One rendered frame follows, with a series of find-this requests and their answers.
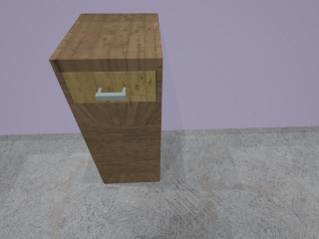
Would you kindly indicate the drawer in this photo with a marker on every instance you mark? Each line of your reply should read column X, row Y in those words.
column 140, row 86

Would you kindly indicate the cabinet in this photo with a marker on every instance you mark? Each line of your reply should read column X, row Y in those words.
column 123, row 138

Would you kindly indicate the handle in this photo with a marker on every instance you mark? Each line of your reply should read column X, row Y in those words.
column 121, row 96

